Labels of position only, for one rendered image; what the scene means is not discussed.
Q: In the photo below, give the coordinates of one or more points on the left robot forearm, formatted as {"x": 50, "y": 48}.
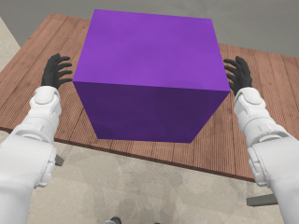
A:
{"x": 42, "y": 120}

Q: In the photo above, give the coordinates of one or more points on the right robot forearm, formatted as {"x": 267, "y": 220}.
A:
{"x": 254, "y": 121}

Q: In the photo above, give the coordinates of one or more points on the carton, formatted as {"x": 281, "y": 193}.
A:
{"x": 150, "y": 77}

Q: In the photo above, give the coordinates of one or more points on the table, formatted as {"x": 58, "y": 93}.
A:
{"x": 220, "y": 148}

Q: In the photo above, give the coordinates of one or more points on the robot left hand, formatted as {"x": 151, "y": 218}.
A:
{"x": 51, "y": 73}

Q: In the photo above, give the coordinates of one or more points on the robot right hand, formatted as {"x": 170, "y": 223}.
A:
{"x": 241, "y": 77}

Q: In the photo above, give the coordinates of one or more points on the robot right upper arm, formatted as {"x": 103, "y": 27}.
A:
{"x": 275, "y": 164}

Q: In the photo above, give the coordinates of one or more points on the robot left upper arm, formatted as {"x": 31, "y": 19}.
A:
{"x": 25, "y": 164}

